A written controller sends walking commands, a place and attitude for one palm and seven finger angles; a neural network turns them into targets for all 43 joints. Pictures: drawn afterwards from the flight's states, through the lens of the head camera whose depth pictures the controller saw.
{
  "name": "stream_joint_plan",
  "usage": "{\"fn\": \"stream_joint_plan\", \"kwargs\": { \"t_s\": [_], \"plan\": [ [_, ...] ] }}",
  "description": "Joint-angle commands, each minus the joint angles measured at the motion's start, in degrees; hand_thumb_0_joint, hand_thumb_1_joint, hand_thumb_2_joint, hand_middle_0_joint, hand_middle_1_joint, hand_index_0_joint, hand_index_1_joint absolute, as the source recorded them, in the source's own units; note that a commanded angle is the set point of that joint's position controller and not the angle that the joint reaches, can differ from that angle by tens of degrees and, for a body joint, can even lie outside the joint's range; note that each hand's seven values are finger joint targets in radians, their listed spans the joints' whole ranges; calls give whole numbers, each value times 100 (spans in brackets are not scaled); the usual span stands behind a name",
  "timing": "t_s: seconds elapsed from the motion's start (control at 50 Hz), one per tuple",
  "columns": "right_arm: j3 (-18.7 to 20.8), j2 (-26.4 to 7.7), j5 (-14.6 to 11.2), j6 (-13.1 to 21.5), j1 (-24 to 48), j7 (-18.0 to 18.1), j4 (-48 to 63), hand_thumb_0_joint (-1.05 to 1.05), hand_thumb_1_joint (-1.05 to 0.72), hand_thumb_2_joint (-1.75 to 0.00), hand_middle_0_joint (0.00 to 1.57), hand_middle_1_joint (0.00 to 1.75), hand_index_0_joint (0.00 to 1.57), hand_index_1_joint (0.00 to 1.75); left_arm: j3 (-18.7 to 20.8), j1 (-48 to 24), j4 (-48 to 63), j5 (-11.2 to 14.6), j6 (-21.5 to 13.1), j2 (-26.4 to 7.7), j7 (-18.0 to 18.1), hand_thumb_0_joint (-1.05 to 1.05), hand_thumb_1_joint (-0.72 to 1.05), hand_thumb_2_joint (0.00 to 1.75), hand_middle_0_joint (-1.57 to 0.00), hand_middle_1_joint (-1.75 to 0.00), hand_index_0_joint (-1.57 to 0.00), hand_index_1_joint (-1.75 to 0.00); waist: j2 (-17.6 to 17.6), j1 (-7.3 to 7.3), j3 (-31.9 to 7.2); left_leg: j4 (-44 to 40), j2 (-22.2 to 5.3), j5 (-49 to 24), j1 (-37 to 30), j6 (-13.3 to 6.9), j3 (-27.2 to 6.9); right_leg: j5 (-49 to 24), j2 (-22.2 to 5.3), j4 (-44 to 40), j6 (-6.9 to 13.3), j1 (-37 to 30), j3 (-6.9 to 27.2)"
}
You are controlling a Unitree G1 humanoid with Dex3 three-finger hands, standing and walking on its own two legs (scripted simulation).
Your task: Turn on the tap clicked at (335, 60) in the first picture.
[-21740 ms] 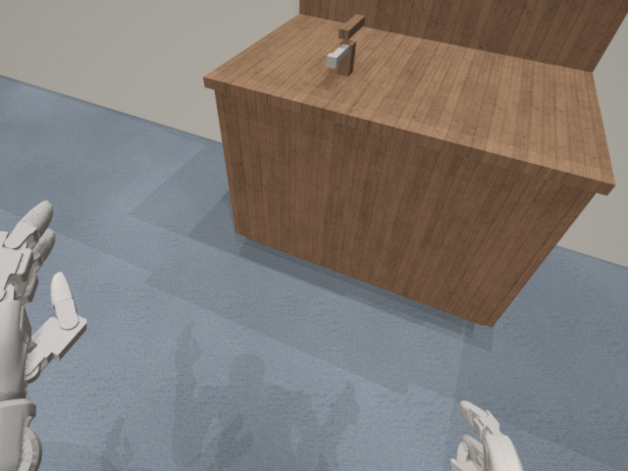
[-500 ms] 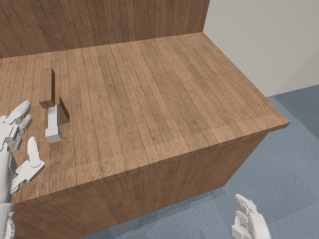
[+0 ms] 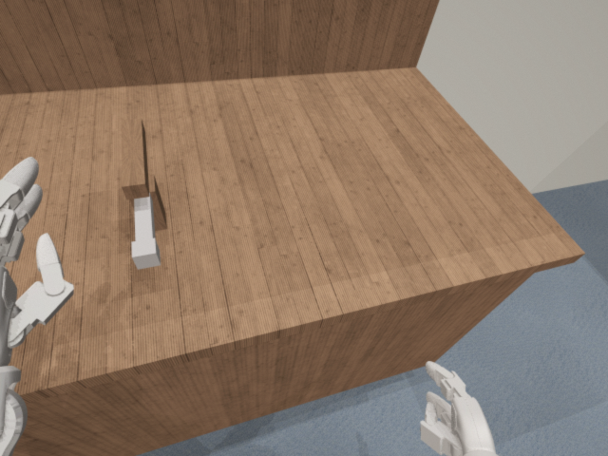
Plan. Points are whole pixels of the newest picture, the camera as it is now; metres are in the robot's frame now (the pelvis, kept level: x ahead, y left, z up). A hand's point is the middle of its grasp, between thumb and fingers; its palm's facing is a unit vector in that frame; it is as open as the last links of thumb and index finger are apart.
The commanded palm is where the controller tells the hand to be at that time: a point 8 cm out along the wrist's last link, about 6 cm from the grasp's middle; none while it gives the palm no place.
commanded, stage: look again from close up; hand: left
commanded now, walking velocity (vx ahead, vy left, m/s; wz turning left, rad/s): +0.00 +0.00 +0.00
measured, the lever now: (146, 253) +0.33 +0.24 +0.06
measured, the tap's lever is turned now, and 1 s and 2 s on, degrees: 0 0 0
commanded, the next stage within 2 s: shuffle to correct the standing spot in 0.36 s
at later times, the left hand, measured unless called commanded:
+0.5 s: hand (84, 302) +0.21 +0.23 +0.16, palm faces +0.40 -0.85 -0.35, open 7.4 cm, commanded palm +0.15 +0.26 +0.17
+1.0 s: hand (151, 302) +0.22 +0.18 +0.16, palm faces +0.34 -0.86 -0.38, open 7.4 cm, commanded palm +0.16 +0.21 +0.17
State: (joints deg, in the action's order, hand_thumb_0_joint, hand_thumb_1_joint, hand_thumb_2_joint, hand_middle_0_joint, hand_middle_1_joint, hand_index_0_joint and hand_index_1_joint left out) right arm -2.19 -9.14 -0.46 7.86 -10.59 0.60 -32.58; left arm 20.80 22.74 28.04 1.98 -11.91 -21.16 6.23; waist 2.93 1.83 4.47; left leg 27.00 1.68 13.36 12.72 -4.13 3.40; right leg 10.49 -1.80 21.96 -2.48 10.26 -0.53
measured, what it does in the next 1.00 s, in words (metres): shifts its weight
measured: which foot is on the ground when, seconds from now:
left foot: down 0.00-1.00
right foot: down 0.00-1.00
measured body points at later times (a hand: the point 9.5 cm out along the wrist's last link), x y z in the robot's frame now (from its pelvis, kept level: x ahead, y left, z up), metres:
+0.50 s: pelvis +0.00 -0.02 +0.00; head +0.01 +0.00 +0.45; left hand +0.18 +0.28 +0.18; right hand +0.18 -0.24 -0.07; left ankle +0.01 +0.06 -0.74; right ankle +0.01 -0.16 -0.74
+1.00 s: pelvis +0.00 -0.07 +0.00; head +0.03 -0.05 +0.45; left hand +0.19 +0.22 +0.18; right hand +0.18 -0.29 -0.08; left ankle +0.01 +0.06 -0.74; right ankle +0.01 -0.16 -0.74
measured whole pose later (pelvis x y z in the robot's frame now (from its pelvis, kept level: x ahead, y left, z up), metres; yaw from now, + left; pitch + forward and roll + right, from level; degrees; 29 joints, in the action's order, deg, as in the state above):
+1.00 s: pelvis +0.00 -0.07 +0.00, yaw -1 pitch +0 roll -1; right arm 0.0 -10.5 -1.0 5.1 -10.9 1.3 -31.5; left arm 21.1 26.0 29.6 4.7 -8.9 -21.8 5.0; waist 0.8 1.3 4.0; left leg 28.2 -3.8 13.4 14.8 1.3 1.5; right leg 11.0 3.7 23.6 2.6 12.8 -2.3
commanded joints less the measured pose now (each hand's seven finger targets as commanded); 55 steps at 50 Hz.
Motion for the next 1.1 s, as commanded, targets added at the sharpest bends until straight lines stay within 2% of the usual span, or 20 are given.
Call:
{"fn": "stream_joint_plan", "kwargs": {
  "t_s": [0.0,0.06,0.14,0.16,0.22,0.24,0.26,0.34,0.36,0.44,0.46,0.54,0.56,0.64,0.66,0.74,0.76,0.88,0.96,1.08],
  "plan": [
    [432,-930,-35,240,345,68,866,0,-90,-90,20,30,20,30,505,-281,1221,22,-351,-820,90,0,90,90,-20,-30,-20,-30,-833,-64,-1114,-677,-762,-1399,-182,513,-680,-804,-27,44,281,-558,-42],
    [414,-945,-36,190,376,88,839,0,-90,-90,20,30,20,30,394,-285,1123,16,-342,-712,97,0,90,90,-20,-30,-20,-30,-911,-77,-970,-802,-712,-1050,-68,513,-689,-692,2,14,278,-504,-66],
    [427,-924,-88,199,478,126,880,0,-90,-90,20,30,20,30,546,-428,1335,-12,-353,-913,150,0,90,90,-20,-30,-20,-30,-921,-70,-948,-850,-703,-654,-13,483,-697,-623,-33,0,281,-541,-19],
    [411,-939,-45,174,425,128,856,0,-90,-90,20,30,20,30,416,-323,1135,11,-352,-765,126,0,90,90,-20,-30,-20,-30,-810,-68,-889,-921,-696,-406,123,438,-733,-522,-14,-40,271,-556,-35],
    [451,-932,-56,198,390,139,880,0,-90,-90,20,30,20,30,489,-309,1199,3,-372,-845,143,0,90,90,-20,-30,-20,-30,-742,-62,-957,-840,-685,-309,101,385,-728,-615,-91,-90,296,-632,58],
    [435,-916,-86,193,484,151,868,0,-90,-90,20,30,20,30,627,-253,1220,-2,-352,-973,172,0,90,90,-20,-30,-20,-30,-664,-57,-969,-783,-651,-389,58,379,-687,-690,-92,-128,290,-611,63],
    [429,-952,-44,169,410,148,837,0,-90,-90,20,30,20,30,445,-211,1085,27,-350,-759,137,0,90,90,-20,-30,-20,-30,-603,-72,-940,-784,-606,-365,91,365,-660,-674,-77,-181,293,-580,55],
    [438,-933,-85,180,489,166,841,0,-90,-90,20,30,20,30,548,-234,1126,17,-317,-891,159,0,90,90,-20,-30,-20,-30,-667,-69,-874,-769,-609,-252,59,352,-655,-606,-115,-231,307,-491,142],
    [421,-946,-44,159,428,165,822,0,-90,-90,20,30,20,30,410,-209,986,38,-313,-742,130,0,90,90,-20,-30,-20,-30,-612,-75,-848,-797,-585,-193,86,337,-644,-563,-93,-272,296,-465,116],
    [436,-930,-89,164,512,181,841,0,-90,-90,20,30,20,30,506,-262,1122,26,-282,-879,154,0,90,90,-20,-30,-20,-30,-650,-76,-864,-728,-587,-267,-15,326,-629,-605,-134,-298,317,-417,203],
    [414,-936,-51,140,437,177,806,0,-90,-90,20,30,20,30,388,-256,976,59,-277,-740,128,0,90,90,-20,-30,-20,-30,-625,-85,-836,-815,-581,-199,35,341,-643,-486,-74,-321,298,-388,141],
    [431,-882,-104,112,524,182,868,0,-90,-90,20,30,20,30,571,-370,1124,87,-220,-943,126,0,90,90,-20,-30,-20,-30,-568,-78,-832,-893,-714,-267,-72,365,-712,-448,13,-268,250,-348,110],
    [435,-909,-69,86,478,175,861,0,-90,-90,20,30,20,30,423,-369,1006,119,-213,-776,88,0,90,90,-20,-30,-20,-30,-566,-90,-795,-911,-727,-257,-58,353,-680,-425,46,-289,238,-299,89],
    [456,-868,-125,91,543,126,948,0,-90,-90,20,30,20,30,539,-460,1293,126,-184,-938,85,0,90,90,-20,-30,-20,-30,-908,-82,-875,-923,-869,-358,-135,366,-731,-391,76,-110,236,-280,58],
    [454,-892,-82,66,473,113,939,0,-90,-90,20,30,20,30,441,-396,1196,151,-173,-812,61,0,90,90,-20,-30,-20,-30,-910,-85,-892,-945,-886,-308,-35,342,-743,-365,102,-94,224,-324,28],
    [485,-851,-127,54,501,75,1004,0,-90,-90,20,30,20,30,622,-164,1331,178,-127,-974,51,0,90,90,-20,-30,-20,-30,-826,-84,-961,-712,-940,-584,-104,343,-677,-527,57,-94,241,-268,57],
    [486,-892,-84,29,417,70,986,0,-90,-90,20,30,20,30,479,-147,1259,204,-120,-815,17,0,90,90,-20,-30,-20,-30,-812,-102,-942,-716,-914,-573,-17,345,-678,-527,95,-102,241,-263,36],
    [573,-922,-72,37,398,105,1040,0,-90,-90,20,30,20,30,648,-76,1432,268,-73,-1006,-38,0,90,90,-20,-30,-20,-30,-784,-101,-1084,-358,-978,-814,-175,315,-583,-791,7,-58,275,-109,173],
    [544,-912,-49,8,380,135,995,0,-90,-90,20,30,20,30,604,39,1324,319,-4,-946,-53,0,90,90,-20,-30,-20,-30,-494,-137,-1025,-125,-873,-559,-141,320,-440,-782,-47,-167,324,77,294],
    [614,-932,-64,31,366,172,1019,0,-90,-90,20,30,20,30,714,67,1530,369,16,-1089,-36,0,90,90,-20,-30,-20,-30,-427,-149,-1071,168,-780,-317,-171,322,-386,-637,-229,-185,426,290,530]
  ]
}}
